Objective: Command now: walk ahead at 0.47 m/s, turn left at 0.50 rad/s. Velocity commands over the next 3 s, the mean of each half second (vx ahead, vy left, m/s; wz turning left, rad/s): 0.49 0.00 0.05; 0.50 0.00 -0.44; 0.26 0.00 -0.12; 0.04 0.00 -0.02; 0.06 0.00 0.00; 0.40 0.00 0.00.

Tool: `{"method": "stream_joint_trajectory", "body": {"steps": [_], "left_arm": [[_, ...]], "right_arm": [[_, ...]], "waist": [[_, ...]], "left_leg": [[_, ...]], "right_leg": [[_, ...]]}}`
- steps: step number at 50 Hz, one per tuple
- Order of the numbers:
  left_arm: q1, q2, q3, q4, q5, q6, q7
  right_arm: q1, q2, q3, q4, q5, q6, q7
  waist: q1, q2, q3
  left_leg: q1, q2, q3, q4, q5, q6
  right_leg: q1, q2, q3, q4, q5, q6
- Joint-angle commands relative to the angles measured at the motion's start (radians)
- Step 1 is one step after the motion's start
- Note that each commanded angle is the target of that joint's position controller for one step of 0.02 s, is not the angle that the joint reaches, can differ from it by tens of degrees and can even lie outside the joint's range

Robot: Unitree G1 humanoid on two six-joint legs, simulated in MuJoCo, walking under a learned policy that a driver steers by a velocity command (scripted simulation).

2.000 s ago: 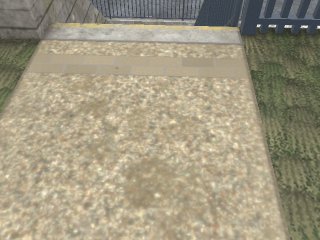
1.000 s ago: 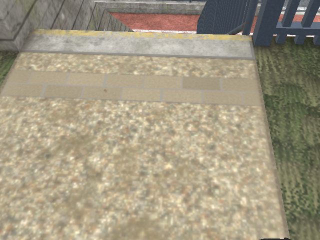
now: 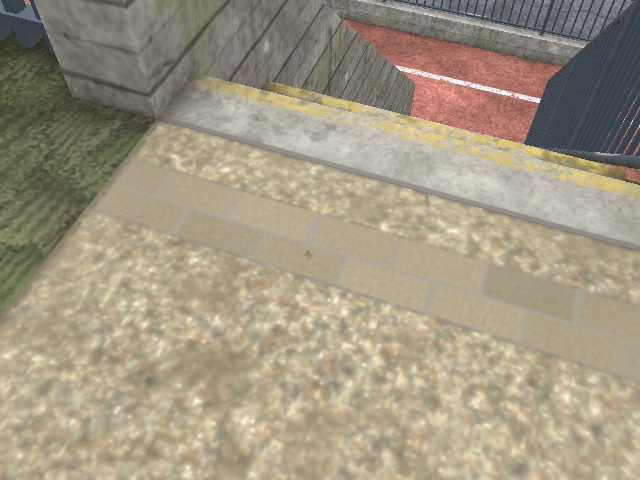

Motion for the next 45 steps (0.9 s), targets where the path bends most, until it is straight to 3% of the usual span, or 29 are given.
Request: {"method": "stream_joint_trajectory", "body": {"steps": [1, 2, 3, 4, 5, 6, 7, 9, 12, 17, 22, 25, 27, 28, 29, 30, 31, 32, 33, 34, 35, 37, 39, 45], "left_arm": [[0.012, 0.076, 0.019, -0.155, -0.023, -0.011, -0.027], [-0.125, 0.155, 0.032, -0.178, -0.017, -0.025, -0.032], [-0.152, 0.142, 0.028, -0.187, -0.030, -0.037, -0.036], [-0.125, 0.127, 0.025, -0.163, -0.027, -0.040, -0.031], [-0.115, 0.111, 0.024, -0.156, -0.006, -0.026, -0.030], [-0.080, 0.096, 0.020, -0.142, 0.011, -0.004, -0.034], [-0.074, 0.093, 0.022, -0.138, 0.016, 0.014, -0.038], [-0.101, 0.093, 0.025, -0.145, 0.016, 0.035, -0.047], [-0.208, 0.102, 0.029, -0.170, 0.003, 0.048, -0.055], [-0.343, 0.093, 0.026, -0.203, -0.014, 0.046, -0.061], [-0.437, 0.070, 0.006, -0.233, -0.007, 0.039, -0.064], [-0.432, 0.069, 0.000, -0.241, -0.007, 0.035, -0.061], [-0.306, 0.098, 0.010, -0.207, -0.006, 0.034, -0.053], [-0.178, 0.130, 0.024, -0.167, -0.004, 0.030, -0.047], [-0.034, 0.165, 0.043, -0.125, 0.002, 0.023, -0.042], [0.086, 0.226, 0.068, -0.103, 0.012, 0.025, -0.034], [0.009, 0.291, 0.079, -0.120, 0.007, 0.035, -0.034], [-0.027, 0.275, 0.082, -0.116, -0.030, 0.041, -0.040], [-0.102, 0.213, 0.068, -0.134, -0.026, 0.042, -0.037], [-0.156, 0.151, 0.052, -0.141, -0.018, 0.044, -0.037], [-0.179, 0.133, 0.043, -0.148, -0.016, 0.036, -0.033], [-0.172, 0.157, 0.042, -0.151, -0.020, 0.014, -0.029], [-0.139, 0.200, 0.052, -0.146, -0.023, -0.001, -0.032], [0.003, 0.196, 0.054, -0.138, -0.028, 0.008, -0.031]], "right_arm": [[0.369, -0.289, -0.086, 0.038, 0.006, 0.004, -0.024], [0.366, -0.267, -0.080, 0.046, 0.021, 0.016, -0.032], [0.306, -0.216, -0.065, 0.051, 0.025, 0.011, -0.042], [0.265, -0.160, -0.050, 0.052, 0.026, -0.001, -0.041], [0.235, -0.131, -0.039, 0.054, 0.031, -0.015, -0.044], [0.222, -0.108, -0.030, 0.057, 0.034, -0.027, -0.046], [0.240, -0.100, -0.024, 0.067, 0.037, -0.042, -0.045], [0.290, -0.113, -0.023, 0.093, 0.043, -0.058, -0.045], [0.368, -0.120, -0.019, 0.119, 0.038, -0.061, -0.044], [0.456, -0.098, -0.001, 0.149, 0.026, -0.070, -0.053], [0.494, -0.073, 0.021, 0.177, 0.021, -0.077, -0.077], [0.500, -0.098, 0.026, 0.191, 0.020, -0.078, -0.095], [0.484, -0.141, 0.016, 0.189, 0.021, -0.072, -0.113], [0.459, -0.162, 0.009, 0.180, 0.017, -0.065, -0.116], [0.414, -0.186, 0.000, 0.164, 0.021, -0.061, -0.111], [0.341, -0.182, -0.001, 0.122, 0.032, -0.067, -0.100], [0.396, -0.074, 0.013, 0.060, 0.025, -0.080, -0.079], [0.350, -0.111, 0.013, 0.030, 0.013, -0.091, -0.062], [0.278, -0.130, 0.011, 0.002, 0.022, -0.103, -0.050], [0.273, -0.139, 0.005, -0.001, 0.027, -0.105, -0.045], [0.272, -0.127, 0.006, -0.005, 0.015, -0.090, -0.046], [0.291, -0.090, 0.017, -0.013, -0.007, -0.046, -0.041], [0.241, -0.084, 0.021, -0.048, -0.009, -0.027, -0.040], [-0.003, -0.083, 0.034, -0.140, 0.006, -0.021, -0.027]], "waist": [[-0.123, 0.255, -0.358], [-0.152, 0.074, -0.280], [-0.110, 0.039, -0.162], [-0.061, -0.038, -0.093], [-0.024, -0.046, -0.070], [0.001, -0.024, -0.073], [0.008, -0.012, -0.074], [0.011, 0.011, -0.054], [-0.025, 0.041, -0.014], [-0.071, 0.049, 0.020], [-0.079, 0.047, 0.044], [-0.056, 0.068, 0.008], [0.005, 0.110, -0.055], [0.062, 0.118, -0.111], [0.141, 0.114, -0.162], [0.223, 0.017, -0.231], [0.073, -0.210, -0.266], [0.080, -0.064, -0.268], [0.050, -0.006, -0.140], [-0.006, 0.066, -0.046], [-0.043, 0.093, -0.011], [-0.072, 0.063, -0.009], [-0.068, 0.017, -0.015], [0.046, -0.067, -0.047]], "left_leg": [[0.789, 0.402, -0.871, -0.312, -0.291, 0.259], [0.719, 0.384, -0.801, -0.383, -0.244, 0.215], [0.590, 0.367, -0.649, -0.383, -0.138, 0.183], [0.452, 0.324, -0.550, -0.399, 0.031, 0.139], [0.369, 0.272, -0.461, -0.408, 0.128, 0.105], [0.320, 0.239, -0.402, -0.419, 0.185, 0.086], [0.308, 0.218, -0.372, -0.427, 0.236, 0.077], [0.309, 0.191, -0.320, -0.447, 0.292, 0.055], [0.368, 0.179, -0.257, -0.472, 0.348, -0.018], [0.469, 0.183, -0.175, -0.486, 0.423, -0.086], [0.576, 0.205, -0.086, -0.467, 0.647, -0.111], [0.620, 0.219, -0.022, -0.348, 1.040, -0.126], [0.635, 0.249, -0.010, -0.161, 1.279, -0.133], [0.605, 0.263, -0.014, -0.001, 1.278, -0.132], [0.509, 0.257, -0.007, 0.221, 1.134, -0.133], [0.300, 0.170, 0.030, 0.605, 0.652, -0.137], [-0.153, -0.047, -0.059, 0.940, -0.365, -0.171], [-0.302, 0.006, -0.233, 0.964, -0.285, -0.147], [-0.327, 0.062, -0.244, 0.876, -0.189, -0.138], [-0.274, 0.091, -0.220, 0.774, -0.143, -0.137], [-0.215, 0.113, -0.215, 0.704, -0.134, -0.153], [-0.117, 0.130, -0.190, 0.588, -0.119, -0.186], [-0.101, 0.129, -0.154, 0.472, -0.059, -0.211], [-0.158, 0.105, -0.121, 0.132, 0.179, -0.222]], "right_leg": [[-0.696, 0.114, 0.166, 0.879, -0.044, -0.026], [-0.797, 0.062, 0.313, 0.877, 0.054, -0.043], [-0.799, 0.015, 0.307, 0.816, 0.160, -0.055], [-0.721, -0.017, 0.310, 0.717, 0.206, -0.057], [-0.651, -0.040, 0.320, 0.649, 0.214, -0.053], [-0.587, -0.048, 0.322, 0.608, 0.220, -0.047], [-0.567, -0.046, 0.316, 0.584, 0.222, -0.042], [-0.601, -0.045, 0.297, 0.526, 0.259, -0.030], [-0.723, -0.047, 0.280, 0.449, 0.374, -0.027], [-0.817, 0.018, 0.306, 0.311, 0.495, -0.056], [-0.804, 0.082, 0.234, 0.141, 0.509, -0.088], [-0.656, 0.152, 0.137, 0.041, 0.428, -0.129], [-0.522, 0.204, 0.112, 0.028, 0.326, -0.168], [-0.403, 0.212, 0.136, 0.001, 0.295, -0.197], [-0.236, 0.196, 0.190, -0.094, 0.317, -0.240], [-0.035, 0.037, 0.399, -0.157, 0.298, -0.332], [0.229, -0.222, 0.905, -0.159, 0.577, -0.480], [0.208, -0.235, 0.981, -0.270, 0.363, -0.536], [0.063, -0.214, 0.888, -0.342, 0.241, -0.479], [-0.099, -0.169, 0.800, -0.388, 0.274, -0.414], [-0.201, -0.119, 0.726, -0.398, 0.368, -0.374], [-0.321, -0.047, 0.617, -0.407, 0.506, -0.341], [-0.355, -0.002, 0.562, -0.407, 0.637, -0.325], [-0.176, 0.035, 0.538, -0.362, 0.751, -0.226]]}}
Next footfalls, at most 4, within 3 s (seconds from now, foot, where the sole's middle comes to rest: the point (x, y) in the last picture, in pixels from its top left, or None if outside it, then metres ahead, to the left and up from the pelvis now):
0.60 right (357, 470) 0.45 -0.03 -0.75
1.08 left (313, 319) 0.78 0.06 -0.75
1.50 right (401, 329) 0.76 -0.14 -0.75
2.96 right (435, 242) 1.01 -0.24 -0.75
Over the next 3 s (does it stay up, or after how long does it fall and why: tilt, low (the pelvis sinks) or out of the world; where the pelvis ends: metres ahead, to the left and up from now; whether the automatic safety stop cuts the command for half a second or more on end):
stays up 0.91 -0.13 0.00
